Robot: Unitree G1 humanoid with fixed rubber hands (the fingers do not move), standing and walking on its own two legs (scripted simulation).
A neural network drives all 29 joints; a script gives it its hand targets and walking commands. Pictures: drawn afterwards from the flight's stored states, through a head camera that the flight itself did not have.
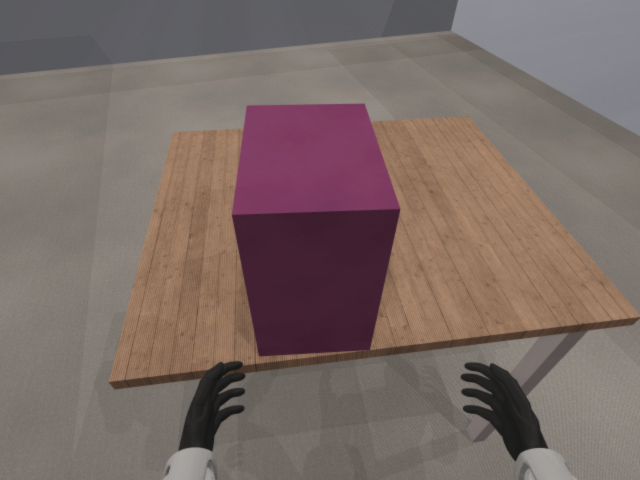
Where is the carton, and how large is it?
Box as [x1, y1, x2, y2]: [232, 104, 399, 355]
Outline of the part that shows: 364,104 247,105 233,202 232,218 259,355 369,349 399,213 399,206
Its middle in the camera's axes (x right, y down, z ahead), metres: -0.01 +0.00 +0.57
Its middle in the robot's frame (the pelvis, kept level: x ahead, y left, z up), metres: +0.44 +0.01 +0.08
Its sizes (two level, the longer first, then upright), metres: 0.237 0.171 0.288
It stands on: a table, 0.71 m high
